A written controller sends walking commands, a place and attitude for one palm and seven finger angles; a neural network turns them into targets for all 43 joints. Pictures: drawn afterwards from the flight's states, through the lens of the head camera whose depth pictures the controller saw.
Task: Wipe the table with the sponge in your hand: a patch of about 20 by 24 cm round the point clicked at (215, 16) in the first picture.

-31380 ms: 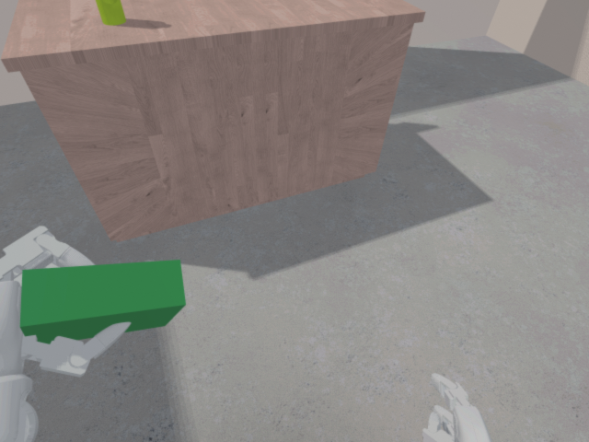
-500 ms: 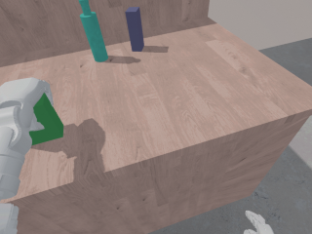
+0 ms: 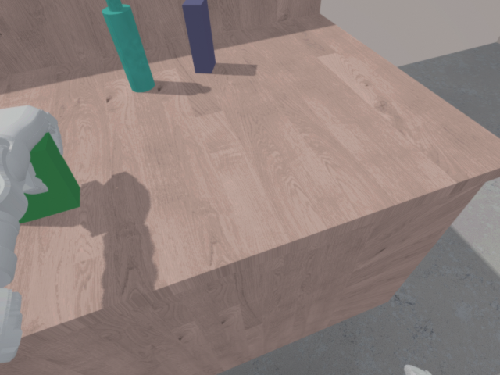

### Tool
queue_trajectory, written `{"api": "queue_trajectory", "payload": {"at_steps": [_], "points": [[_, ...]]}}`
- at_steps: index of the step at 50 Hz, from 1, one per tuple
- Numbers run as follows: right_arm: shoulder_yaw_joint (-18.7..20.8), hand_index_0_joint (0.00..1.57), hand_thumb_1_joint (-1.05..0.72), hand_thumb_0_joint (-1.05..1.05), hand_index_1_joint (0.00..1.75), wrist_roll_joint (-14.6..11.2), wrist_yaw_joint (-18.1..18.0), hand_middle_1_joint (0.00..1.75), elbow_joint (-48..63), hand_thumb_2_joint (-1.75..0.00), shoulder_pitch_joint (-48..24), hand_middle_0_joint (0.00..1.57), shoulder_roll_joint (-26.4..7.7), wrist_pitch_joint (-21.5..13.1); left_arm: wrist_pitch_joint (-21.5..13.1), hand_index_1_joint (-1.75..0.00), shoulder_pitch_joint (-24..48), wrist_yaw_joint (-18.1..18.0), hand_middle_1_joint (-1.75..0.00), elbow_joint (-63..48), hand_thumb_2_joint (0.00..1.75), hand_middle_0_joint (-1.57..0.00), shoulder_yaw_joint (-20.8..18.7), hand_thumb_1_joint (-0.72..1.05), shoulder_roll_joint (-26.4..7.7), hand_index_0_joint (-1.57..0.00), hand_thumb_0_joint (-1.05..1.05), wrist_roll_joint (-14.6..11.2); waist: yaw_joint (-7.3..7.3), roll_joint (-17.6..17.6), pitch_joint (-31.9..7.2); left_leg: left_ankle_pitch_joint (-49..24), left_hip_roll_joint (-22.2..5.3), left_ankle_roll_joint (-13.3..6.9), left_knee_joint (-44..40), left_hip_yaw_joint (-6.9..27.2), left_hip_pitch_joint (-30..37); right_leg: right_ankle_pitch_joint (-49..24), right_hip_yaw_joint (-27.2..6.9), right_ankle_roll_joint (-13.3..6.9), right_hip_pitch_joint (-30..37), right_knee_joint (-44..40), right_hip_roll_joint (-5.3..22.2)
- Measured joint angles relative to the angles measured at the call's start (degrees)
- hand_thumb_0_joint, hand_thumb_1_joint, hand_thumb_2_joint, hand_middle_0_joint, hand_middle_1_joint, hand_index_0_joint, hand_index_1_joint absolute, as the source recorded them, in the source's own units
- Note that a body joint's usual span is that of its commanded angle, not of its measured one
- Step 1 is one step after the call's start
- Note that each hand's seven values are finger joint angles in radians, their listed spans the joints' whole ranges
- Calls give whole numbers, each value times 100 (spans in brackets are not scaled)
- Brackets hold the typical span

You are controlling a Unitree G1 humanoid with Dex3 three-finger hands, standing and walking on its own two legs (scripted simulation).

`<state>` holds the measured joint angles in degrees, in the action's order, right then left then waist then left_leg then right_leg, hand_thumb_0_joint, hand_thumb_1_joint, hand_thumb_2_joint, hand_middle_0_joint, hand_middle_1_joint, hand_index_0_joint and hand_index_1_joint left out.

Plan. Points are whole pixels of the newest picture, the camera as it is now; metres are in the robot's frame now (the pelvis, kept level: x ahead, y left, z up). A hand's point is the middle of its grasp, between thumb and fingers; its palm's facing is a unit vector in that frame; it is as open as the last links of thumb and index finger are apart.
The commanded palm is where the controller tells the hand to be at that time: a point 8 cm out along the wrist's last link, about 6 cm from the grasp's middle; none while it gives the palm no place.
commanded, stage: slide across to the middle lane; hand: left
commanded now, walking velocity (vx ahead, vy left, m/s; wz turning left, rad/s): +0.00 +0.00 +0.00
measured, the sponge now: (38, 189) +0.36 +0.38 +0.11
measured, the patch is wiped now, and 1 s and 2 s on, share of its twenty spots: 0.45 0.55 0.60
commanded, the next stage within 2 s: wipe back along the middle lane in 0.64 s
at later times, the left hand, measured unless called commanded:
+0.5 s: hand (65, 143) +0.41 +0.33 +0.17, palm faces -0.02 +0.01 -1.00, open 9.0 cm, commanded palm +0.38 +0.31 +0.23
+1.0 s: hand (88, 148) +0.40 +0.28 +0.17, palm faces +0.05 -0.02 -1.00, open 9.0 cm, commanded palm +0.36 +0.27 +0.22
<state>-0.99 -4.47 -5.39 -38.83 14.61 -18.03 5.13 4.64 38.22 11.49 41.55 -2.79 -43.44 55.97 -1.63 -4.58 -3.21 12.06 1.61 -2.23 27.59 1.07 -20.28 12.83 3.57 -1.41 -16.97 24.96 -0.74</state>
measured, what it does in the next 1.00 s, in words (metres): stands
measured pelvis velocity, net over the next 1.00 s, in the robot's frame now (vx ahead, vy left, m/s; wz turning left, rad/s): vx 0.02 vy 0.01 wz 0.00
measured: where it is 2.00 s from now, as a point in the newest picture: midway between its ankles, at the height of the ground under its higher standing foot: outside the picture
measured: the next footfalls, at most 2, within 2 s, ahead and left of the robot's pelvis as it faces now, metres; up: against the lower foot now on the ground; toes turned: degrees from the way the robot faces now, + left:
none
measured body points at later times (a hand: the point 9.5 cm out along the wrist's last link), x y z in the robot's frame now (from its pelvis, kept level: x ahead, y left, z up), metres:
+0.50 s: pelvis +0.01 +0.01 +0.00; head +0.03 -0.02 +0.45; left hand +0.40 +0.32 +0.23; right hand +0.19 -0.23 -0.11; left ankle +0.02 +0.10 -0.74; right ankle +0.00 -0.11 -0.74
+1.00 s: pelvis +0.02 +0.01 +0.00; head +0.03 -0.03 +0.45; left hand +0.39 +0.28 +0.23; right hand +0.23 -0.22 -0.10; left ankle +0.02 +0.10 -0.74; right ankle +0.00 -0.11 -0.74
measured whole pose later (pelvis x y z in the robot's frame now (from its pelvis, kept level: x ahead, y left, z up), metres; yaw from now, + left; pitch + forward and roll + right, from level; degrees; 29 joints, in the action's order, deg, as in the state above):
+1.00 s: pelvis +0.02 +0.01 +0.00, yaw +0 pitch +3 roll +0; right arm -3.2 -4.2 -2.3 -36.5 6.9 -16.4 3.8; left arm 23.9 30.8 9.4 17.3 7.5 -31.3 53.9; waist -4.4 -5.5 -4.0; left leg 12.9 2.6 -2.7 24.4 0.4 -14.5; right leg 14.2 2.7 -0.7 -12.0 23.1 0.2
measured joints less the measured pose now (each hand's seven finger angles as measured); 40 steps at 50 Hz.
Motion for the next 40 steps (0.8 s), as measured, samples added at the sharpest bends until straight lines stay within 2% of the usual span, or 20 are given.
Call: {"api": "queue_trajectory", "payload": {"at_steps": [7,13,21,25,34,40], "points": [[77,20,-91,1,30,6,26,30,45,-89,57,20,-33,50,-16,-141,-78,-3,-143,-158,113,-85,105,-45,-44,-86,1,93,6,-41,9,30,-12,-10,-17,-25,10,-5,-29,5,21,-62,-13],[69,20,-91,1,30,-44,29,30,23,-89,-5,20,6,22,54,-143,-223,-147,-145,-544,113,-84,156,-44,134,-85,1,-248,-58,-47,12,54,17,-32,-64,-24,140,19,-31,34,159,-117,13],[-40,20,-91,1,30,-61,104,30,83,-89,-294,20,102,-138,562,-143,29,-255,-145,-765,113,-83,583,-44,500,-85,1,-168,-146,-9,38,1,93,-57,-187,20,239,20,12,52,255,-184,83],[-109,20,-91,1,30,-55,125,30,132,-89,-462,20,158,-232,765,-143,154,-237,-145,-886,113,-83,748,-44,682,-85,1,-232,-162,6,45,-9,115,-69,-236,22,284,18,13,64,296,-220,104],[-179,20,-91,1,30,18,252,30,250,-89,-667,20,207,-280,1222,-143,-67,-310,-145,-1537,113,-83,946,-44,1083,-85,0,-156,-198,-26,-10,12,140,-84,-323,-45,386,52,-60,80,347,-239,132],[-225,20,-91,1,30,20,273,30,154,-89,-765,20,207,-246,1612,-143,-99,-390,-145,-1686,113,-83,1080,-44,1227,-85,1,-201,-256,-28,-26,24,146,-78,-341,-45,432,88,-63,94,373,-214,140]]}}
